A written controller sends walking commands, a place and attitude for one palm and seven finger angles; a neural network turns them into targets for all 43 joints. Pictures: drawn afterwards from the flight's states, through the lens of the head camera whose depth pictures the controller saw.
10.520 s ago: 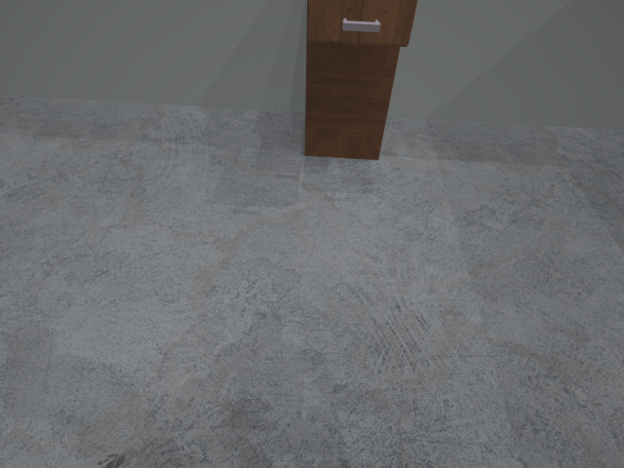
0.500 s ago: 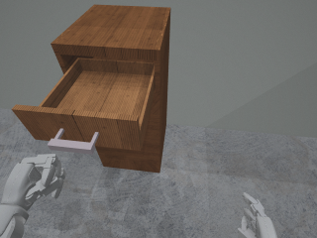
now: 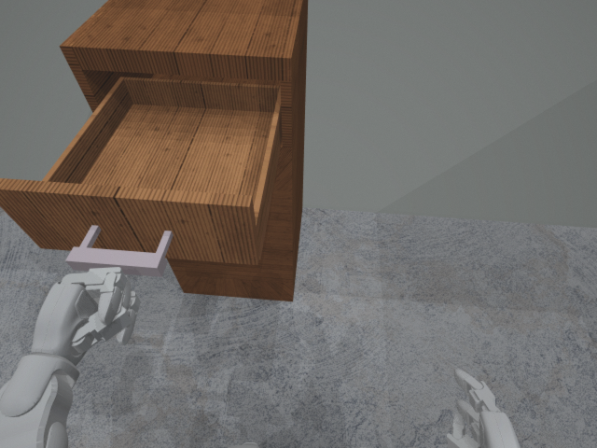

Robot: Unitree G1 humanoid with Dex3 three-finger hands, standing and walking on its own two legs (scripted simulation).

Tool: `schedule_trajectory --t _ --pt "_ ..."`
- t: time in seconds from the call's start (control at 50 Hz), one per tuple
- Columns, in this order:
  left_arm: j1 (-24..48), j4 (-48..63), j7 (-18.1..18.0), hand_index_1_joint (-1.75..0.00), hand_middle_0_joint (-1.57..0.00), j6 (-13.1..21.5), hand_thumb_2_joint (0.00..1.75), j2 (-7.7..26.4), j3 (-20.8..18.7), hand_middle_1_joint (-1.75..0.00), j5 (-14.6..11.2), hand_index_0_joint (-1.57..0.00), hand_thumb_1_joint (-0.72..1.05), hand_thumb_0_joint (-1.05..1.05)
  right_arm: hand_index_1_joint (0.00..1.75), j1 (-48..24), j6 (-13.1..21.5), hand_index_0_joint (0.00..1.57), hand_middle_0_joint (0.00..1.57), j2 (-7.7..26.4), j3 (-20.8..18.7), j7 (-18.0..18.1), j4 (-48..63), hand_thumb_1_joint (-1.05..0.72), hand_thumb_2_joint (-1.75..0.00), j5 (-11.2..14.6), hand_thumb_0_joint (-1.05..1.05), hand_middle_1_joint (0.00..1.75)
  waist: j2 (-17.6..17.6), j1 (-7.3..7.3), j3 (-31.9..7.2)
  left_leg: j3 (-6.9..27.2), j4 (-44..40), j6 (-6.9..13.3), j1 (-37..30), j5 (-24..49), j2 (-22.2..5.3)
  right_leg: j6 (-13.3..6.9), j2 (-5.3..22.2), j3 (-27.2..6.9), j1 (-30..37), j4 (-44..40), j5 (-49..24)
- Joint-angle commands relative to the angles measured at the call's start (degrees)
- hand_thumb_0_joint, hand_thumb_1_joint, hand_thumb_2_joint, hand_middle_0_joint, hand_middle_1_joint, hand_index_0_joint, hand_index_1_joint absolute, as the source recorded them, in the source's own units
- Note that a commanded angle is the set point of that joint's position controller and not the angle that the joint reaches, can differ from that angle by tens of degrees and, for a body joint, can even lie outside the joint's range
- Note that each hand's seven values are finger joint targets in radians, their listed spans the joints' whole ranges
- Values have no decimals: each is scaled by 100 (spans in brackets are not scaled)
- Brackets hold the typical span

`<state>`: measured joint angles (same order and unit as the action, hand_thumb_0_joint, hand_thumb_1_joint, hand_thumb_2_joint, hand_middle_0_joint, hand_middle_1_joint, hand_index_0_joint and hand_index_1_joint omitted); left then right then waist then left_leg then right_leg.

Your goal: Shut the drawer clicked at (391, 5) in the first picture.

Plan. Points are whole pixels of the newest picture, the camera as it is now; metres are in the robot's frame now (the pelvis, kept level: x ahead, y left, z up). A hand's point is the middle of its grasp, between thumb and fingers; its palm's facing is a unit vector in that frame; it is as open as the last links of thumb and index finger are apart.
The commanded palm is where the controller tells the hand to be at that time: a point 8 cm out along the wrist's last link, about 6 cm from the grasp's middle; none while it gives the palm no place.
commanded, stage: bring the fist close to the handle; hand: left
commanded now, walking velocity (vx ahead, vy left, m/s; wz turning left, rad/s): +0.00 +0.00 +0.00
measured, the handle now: (124, 248) +0.36 +0.27 +0.05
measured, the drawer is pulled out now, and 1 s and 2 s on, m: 0.30 0.28 0.16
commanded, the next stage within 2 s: push the drawer shut in 0.52 s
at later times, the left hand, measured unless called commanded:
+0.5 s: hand (133, 306) +0.27 +0.23 +0.05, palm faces -0.02 -1.00 -0.04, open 3.3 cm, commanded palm +0.24 +0.28 +0.05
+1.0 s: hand (140, 292) +0.29 +0.23 +0.05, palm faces -0.01 -1.00 -0.04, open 3.3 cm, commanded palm +0.29 +0.28 +0.05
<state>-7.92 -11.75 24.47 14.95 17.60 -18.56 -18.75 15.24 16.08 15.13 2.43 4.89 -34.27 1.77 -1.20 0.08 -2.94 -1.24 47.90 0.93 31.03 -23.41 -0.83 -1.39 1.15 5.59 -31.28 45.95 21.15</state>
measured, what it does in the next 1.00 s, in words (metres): stands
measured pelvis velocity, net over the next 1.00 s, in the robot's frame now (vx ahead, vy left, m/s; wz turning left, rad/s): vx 0.00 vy -0.01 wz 0.02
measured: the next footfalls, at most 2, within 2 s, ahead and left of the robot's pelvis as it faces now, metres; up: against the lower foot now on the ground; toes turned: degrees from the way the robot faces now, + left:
none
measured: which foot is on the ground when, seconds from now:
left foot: down 0.00-1.00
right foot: down 0.00-1.00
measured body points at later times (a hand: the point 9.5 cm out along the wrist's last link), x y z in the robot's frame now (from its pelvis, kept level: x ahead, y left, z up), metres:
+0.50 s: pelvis +0.00 +0.00 -0.01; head +0.05 +0.00 +0.43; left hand +0.27 +0.29 +0.05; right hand +0.16 -0.25 -0.10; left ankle +0.01 +0.11 -0.70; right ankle +0.02 -0.11 -0.70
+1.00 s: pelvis +0.00 -0.01 -0.01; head +0.05 -0.01 +0.43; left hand +0.29 +0.28 +0.05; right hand +0.16 -0.25 -0.10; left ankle +0.01 +0.11 -0.70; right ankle +0.02 -0.11 -0.70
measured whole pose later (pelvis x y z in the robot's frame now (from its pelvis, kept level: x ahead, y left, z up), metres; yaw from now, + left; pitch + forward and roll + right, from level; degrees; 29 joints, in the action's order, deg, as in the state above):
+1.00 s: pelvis +0.00 -0.01 -0.01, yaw +1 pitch +10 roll -1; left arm 3.0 -22.1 24.8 16.6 19.7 -18.9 -18.2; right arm 14.9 12.0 15.4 2.8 5.1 -33.7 2.2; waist -1.6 -0.1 -4.6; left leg 0.4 53.8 0.2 38.8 -25.4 -1.2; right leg -2.3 1.0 7.0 -38.4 51.5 23.5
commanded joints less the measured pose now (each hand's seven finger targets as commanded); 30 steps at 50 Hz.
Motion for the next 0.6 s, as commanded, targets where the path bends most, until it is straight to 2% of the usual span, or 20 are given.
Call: schedule_trajectory --t 0.0,0.04,0.06,0.12,0.14,0.16,0.18,0.2,0.22,0.24,0.26,0.28,0.3,0.36,0.42,0.46,0.48,0.5,0.52,0.58 --pt "1115 893 -106 -160 -140 413 90 1099 -390 -160 -61 -140 90 0 30 -250 201 20 20 810 -359 13 893 -90 -90 49 0 30 -275 -45 -1014 295 -646 -49 -167 971 118 11 -140 -262 321 -440 -727" --pt "1209 782 -137 -160 -140 473 90 1256 -547 -160 -62 -140 90 0 30 -219 150 20 20 816 -368 19 892 -90 -90 35 0 30 -208 -33 -1179 294 -572 -43 -79 910 123 12 -133 -291 317 -390 -645" --pt "1292 733 -135 -160 -140 507 90 1406 -634 -160 -69 -140 90 0 30 -206 116 20 20 838 -354 22 913 -90 -90 21 0 30 -33 -26 -1199 321 -530 -32 58 911 109 -1 -152 -312 361 -341 -622" --pt "1386 636 -53 -160 -140 606 90 1302 -577 -160 -96 -140 90 0 30 -203 55 20 20 794 -355 6 953 -90 -90 37 0 30 -373 -4 -1400 263 -419 -42 84 936 126 -2 -122 -352 316 -242 -692" --pt "1458 720 -42 -160 -140 630 90 1426 -637 -160 -94 -140 90 0 30 -211 44 20 20 806 -360 3 964 -90 -90 44 0 30 -449 -4 -1519 258 -396 -38 51 990 116 -6 -118 -369 367 -224 -749" --pt "1515 704 -4 -160 -140 623 90 1471 -642 -160 -133 -140 90 0 30 -192 28 20 20 811 -342 7 998 -90 -90 30 0 30 -315 -10 -1547 293 -375 -27 93 1068 106 -22 -157 -358 422 -165 -821" --pt "1439 748 23 -160 -140 625 90 1512 -699 -160 -140 -140 90 0 30 -182 21 20 20 810 -364 7 1006 -90 -90 47 0 30 -351 14 -1646 289 -370 -30 31 1162 91 -14 -152 -352 425 -151 -922" --pt "1331 769 55 -160 -140 599 90 1367 -576 -160 -155 -140 90 0 30 -182 17 20 20 794 -351 -4 1042 -90 -90 49 0 30 -408 10 -1694 279 -367 -26 1 1212 101 -12 -150 -346 449 -144 -990" --pt "1373 784 61 -160 -140 581 90 1333 -552 -160 -182 -140 90 0 30 -175 13 20 20 787 -360 -8 1034 -90 -90 61 0 30 -372 -30 -1652 274 -342 -22 -7 1239 93 2 -157 -342 407 -156 -1048" --pt "1249 787 55 -160 -140 556 90 1401 -664 -160 -219 -140 90 0 30 -151 11 20 20 798 -374 -14 1034 -90 -90 56 0 30 -337 4 -1703 271 -327 -26 33 1247 97 11 -153 -345 447 -153 -1056" --pt "1138 649 68 -160 -140 508 90 1443 -696 -160 -245 -140 90 0 30 -136 -7 20 20 819 -352 -16 1039 -90 -90 46 0 30 -214 -2 -1561 285 -314 -15 138 1254 96 -10 -181 -340 433 -158 -1056" --pt "1259 687 60 -160 -140 513 90 1461 -695 -160 -238 -140 90 0 30 -148 -25 20 20 821 -351 -16 1029 -90 -90 68 0 30 -267 -32 -1490 282 -316 -23 182 1180 89 5 -172 -337 365 -158 -995" --pt "1250 755 68 -160 -140 503 90 1315 -584 -160 -258 -140 90 0 30 -162 -22 20 20 799 -352 -25 1047 -90 -90 63 0 30 -296 -49 -1505 273 -320 -18 160 1132 102 16 -161 -344 341 -177 -952" --pt "1351 803 30 -160 -140 491 90 1334 -540 -160 -233 -140 90 0 30 -159 -28 20 20 820 -355 -15 1050 -90 -90 67 0 30 -250 -91 -1440 301 -309 -7 186 1026 96 2 -179 -336 269 -179 -804" --pt "1106 781 21 -160 -140 471 90 1295 -544 -160 -211 -140 90 0 30 -136 -29 20 20 812 -367 -25 1068 -90 -90 78 0 30 -254 -54 -1519 285 -311 -9 153 1030 101 13 -158 -338 289 -196 -820" --pt "1195 793 5 -160 -140 453 90 1302 -495 -160 -197 -140 90 0 30 -145 -48 20 20 815 -356 -21 1062 -90 -90 69 0 30 -194 -88 -1410 290 -291 1 225 1029 100 9 -170 -345 278 -194 -831" --pt "1312 875 -3 -160 -140 467 90 1318 -510 -160 -195 -140 90 0 30 -155 -47 20 20 807 -361 -23 1072 -90 -90 73 0 30 -217 -92 -1485 287 -292 -3 190 1033 101 21 -156 -356 291 -189 -843" --pt "1000 827 -23 -160 -140 463 90 1324 -592 -160 -207 -140 90 0 30 -136 -52 20 20 796 -376 -28 1090 -90 -90 80 0 30 -181 -26 -1516 271 -306 -10 175 1065 101 19 -152 -348 352 -196 -865" --pt "995 870 -34 -160 -140 460 90 1263 -528 -160 -206 -140 90 0 30 -162 -59 20 20 791 -355 -37 1111 -90 -90 74 0 30 -215 -44 -1474 258 -301 -3 200 1051 116 25 -143 -358 343 -214 -878" --pt "1147 797 -51 -160 -140 461 90 1518 -757 -160 -202 -140 90 0 30 -157 -117 20 20 809 -348 -27 1083 -90 -90 59 0 30 -110 -58 -1458 237 -242 3 358 1054 110 35 -144 -414 421 -201 -898"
